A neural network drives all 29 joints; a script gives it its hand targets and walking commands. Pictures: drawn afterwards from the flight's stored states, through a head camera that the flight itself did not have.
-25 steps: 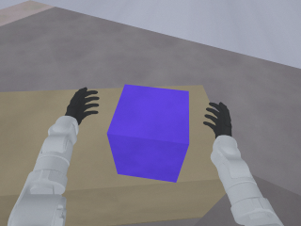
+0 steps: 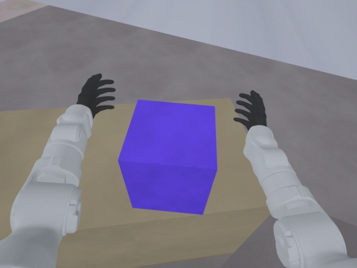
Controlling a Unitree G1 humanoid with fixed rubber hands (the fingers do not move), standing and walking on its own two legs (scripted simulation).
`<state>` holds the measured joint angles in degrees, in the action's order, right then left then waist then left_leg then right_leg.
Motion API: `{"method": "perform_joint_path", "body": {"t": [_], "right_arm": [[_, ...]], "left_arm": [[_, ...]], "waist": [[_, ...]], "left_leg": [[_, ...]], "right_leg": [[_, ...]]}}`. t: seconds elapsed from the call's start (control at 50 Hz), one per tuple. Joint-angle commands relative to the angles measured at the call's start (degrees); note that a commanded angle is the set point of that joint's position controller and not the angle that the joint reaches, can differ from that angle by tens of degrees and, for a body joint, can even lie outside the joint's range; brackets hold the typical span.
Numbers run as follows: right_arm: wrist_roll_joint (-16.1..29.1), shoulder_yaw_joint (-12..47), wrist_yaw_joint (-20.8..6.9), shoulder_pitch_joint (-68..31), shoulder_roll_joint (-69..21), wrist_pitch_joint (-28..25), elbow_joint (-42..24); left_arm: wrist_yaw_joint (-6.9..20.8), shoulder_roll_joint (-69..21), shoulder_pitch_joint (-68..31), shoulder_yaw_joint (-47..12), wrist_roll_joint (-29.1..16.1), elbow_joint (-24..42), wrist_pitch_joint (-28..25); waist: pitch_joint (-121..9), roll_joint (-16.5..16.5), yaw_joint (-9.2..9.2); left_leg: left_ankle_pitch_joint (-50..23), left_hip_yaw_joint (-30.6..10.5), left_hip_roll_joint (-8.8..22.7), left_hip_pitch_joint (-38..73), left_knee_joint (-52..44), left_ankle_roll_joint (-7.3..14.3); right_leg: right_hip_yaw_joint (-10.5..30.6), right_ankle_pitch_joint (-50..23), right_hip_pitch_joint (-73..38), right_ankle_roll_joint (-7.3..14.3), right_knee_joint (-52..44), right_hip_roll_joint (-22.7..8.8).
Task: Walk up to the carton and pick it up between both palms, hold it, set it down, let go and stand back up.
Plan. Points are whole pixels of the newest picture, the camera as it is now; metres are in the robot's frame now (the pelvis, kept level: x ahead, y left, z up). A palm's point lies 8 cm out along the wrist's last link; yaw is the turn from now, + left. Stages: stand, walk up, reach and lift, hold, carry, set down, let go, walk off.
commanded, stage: reach and lift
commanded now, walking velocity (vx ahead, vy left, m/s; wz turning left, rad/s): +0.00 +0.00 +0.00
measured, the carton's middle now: (171, 159) +0.40 -0.01 -0.04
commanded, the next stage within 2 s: none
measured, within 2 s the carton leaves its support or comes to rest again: neither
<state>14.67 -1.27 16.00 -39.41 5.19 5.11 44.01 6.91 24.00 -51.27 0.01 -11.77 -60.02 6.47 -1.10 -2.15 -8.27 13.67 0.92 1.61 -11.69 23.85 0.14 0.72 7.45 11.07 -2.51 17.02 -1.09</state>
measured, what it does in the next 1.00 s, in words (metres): stands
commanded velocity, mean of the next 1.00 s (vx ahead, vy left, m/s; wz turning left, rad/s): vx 0.00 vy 0.00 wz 0.00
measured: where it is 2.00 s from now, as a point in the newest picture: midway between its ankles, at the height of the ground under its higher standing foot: outside the picture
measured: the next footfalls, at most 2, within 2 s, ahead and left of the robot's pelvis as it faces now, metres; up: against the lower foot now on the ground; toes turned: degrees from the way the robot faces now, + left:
none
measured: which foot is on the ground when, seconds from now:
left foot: down 0.00-1.00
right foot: down 0.00-1.00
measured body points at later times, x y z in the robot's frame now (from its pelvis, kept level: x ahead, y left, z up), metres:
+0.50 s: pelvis -0.02 -0.01 -0.02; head +0.06 +0.02 +0.42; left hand +0.43 +0.19 +0.00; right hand +0.37 -0.18 -0.01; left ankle -0.01 +0.11 -0.75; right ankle +0.01 -0.15 -0.75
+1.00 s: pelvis -0.04 +0.00 -0.05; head +0.04 +0.04 +0.39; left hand +0.43 +0.16 -0.01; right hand +0.38 -0.16 +0.00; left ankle -0.01 +0.11 -0.75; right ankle +0.01 -0.15 -0.75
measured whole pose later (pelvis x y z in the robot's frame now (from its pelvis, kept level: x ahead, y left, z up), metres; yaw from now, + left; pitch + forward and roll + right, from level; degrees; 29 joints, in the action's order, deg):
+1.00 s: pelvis -0.04 +0.00 -0.05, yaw +1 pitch +22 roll -2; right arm 5.3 -10.5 13.9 -47.5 -1.8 -22.7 71.4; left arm 2.1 15.2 -58.3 -4.0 -12.3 -89.3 -22.6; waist -13.4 -0.8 -7.6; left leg 18.7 -1.5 1.2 -49.8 47.0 0.2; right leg -1.0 13.3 48.9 -2.7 40.7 -1.4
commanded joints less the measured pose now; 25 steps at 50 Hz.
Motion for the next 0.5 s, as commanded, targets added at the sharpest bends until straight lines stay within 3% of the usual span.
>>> {"method": "perform_joint_path", "body": {"t": [0.0,0.18,0.2,0.24,0.32,0.38,0.42,0.46,0.48], "right_arm": [[0.3,-0.3,0.0,-21.3,5.3,-2.0,-2.9],[1.5,2.5,0.4,-18.6,2.6,-9.1,7.5],[2.3,5.6,0.7,-5.7,-0.7,-11.2,11.3],[1.4,5.1,1.1,-6.9,-1.1,-14.6,12.0],[-4.7,-2.7,0.5,-16.6,-1.5,-21.2,12.4],[-8.7,-7.9,-0.4,-25.3,-0.9,-25.5,7.1],[-10.3,-9.7,-1.2,-30.6,0.1,-26.5,3.4],[-10.7,-9.2,-1.7,-29.2,0.9,-26.3,2.4],[-10.0,-8.3,-1.8,-25.8,0.5,-25.9,6.8]], "left_arm": [[-0.2,6.9,-25.2,0.1,-0.4,1.7,-3.1],[0.5,3.8,-21.3,0.0,0.7,-9.3,-10.2],[0.7,-0.6,-8.7,1.8,5.4,-8.8,-10.7],[1.5,1.5,-9.9,5.7,7.9,-10.7,-12.4],[-0.3,2.6,-22.5,4.5,4.7,-11.6,-19.3],[-3.1,2.2,-31.8,0.0,-0.7,-10.1,-25.2],[-4.8,2.1,-36.9,-3.6,-4.5,-8.3,-28.1],[-5.2,2.1,-34.8,-4.4,-5.5,-8.1,-29.3],[-4.9,1.1,-32.2,-4.6,-4.3,-9.5,-29.0]], "waist": [[-22.0,6.5,-0.92],[-21.2,7.0,-0.10],[-19.1,8.2,1.28],[-18.8,6.4,2.73],[-19.4,5.3,0.82],[-33.4,7.6,-1.13],[-46.9,10.0,-2.21],[-58.3,11.2,-2.09],[-58.8,13.2,-2.35]], "left_leg": [[-17.0,2.2,-2.3,5.3,-1.1,-1.7],[-18.0,0.7,-1.9,3.6,2.4,-2.1],[-25.5,0.1,-2.2,7.1,3.8,-2.6],[-24.0,0.8,-2.5,2.8,4.4,-2.1],[-6.7,0.7,-2.0,-7.7,4.7,-1.1],[-4.4,0.4,-1.5,-10.6,8.6,-2.5],[-7.3,0.3,-1.6,-10.0,11.9,-3.9],[-14.3,0.3,-2.3,-6.8,15.1,-5.0],[-19.2,-0.2,-2.3,-4.8,16.4,-5.8]], "right_leg": [[-3.3,-17.1,-9.2,2.5,2.1,3.0],[-4.2,-14.5,-1.6,2.8,3.5,2.7],[-4.3,-19.1,-3.1,3.7,3.4,3.6],[-3.8,-18.4,-2.0,2.9,3.6,3.2],[-4.6,-2.7,9.0,2.5,6.6,2.1],[-5.5,-1.4,14.7,2.7,10.5,2.0],[-6.0,-5.4,15.8,2.7,13.7,2.2],[-6.0,-12.7,13.4,2.4,16.2,2.7],[-6.0,-16.5,12.9,2.5,16.8,2.9]]}}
